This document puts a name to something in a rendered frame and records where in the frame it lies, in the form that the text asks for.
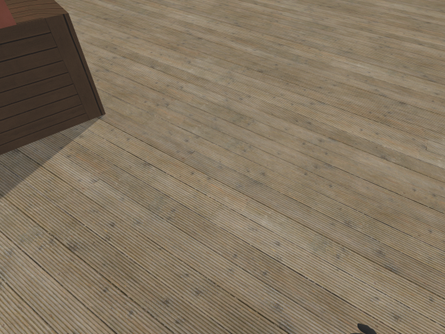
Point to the carton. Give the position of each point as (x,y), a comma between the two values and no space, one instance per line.
(6,19)

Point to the pedestal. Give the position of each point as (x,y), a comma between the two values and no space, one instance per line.
(45,82)

